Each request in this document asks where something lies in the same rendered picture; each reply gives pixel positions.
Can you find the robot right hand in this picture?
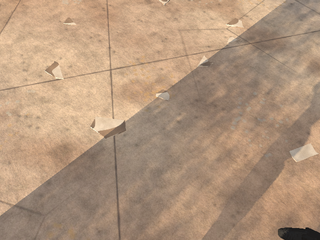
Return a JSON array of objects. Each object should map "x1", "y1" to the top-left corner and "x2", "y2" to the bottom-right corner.
[{"x1": 278, "y1": 227, "x2": 320, "y2": 240}]

